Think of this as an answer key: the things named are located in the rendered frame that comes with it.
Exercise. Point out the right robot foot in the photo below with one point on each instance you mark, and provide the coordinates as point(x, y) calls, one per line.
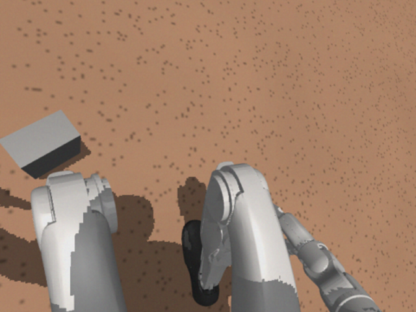
point(192, 250)

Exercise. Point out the carton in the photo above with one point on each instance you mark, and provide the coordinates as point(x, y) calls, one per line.
point(43, 145)

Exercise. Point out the right robot hand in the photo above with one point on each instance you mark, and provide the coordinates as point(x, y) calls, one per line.
point(297, 235)

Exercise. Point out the right robot arm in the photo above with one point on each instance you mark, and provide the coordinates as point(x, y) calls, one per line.
point(338, 289)

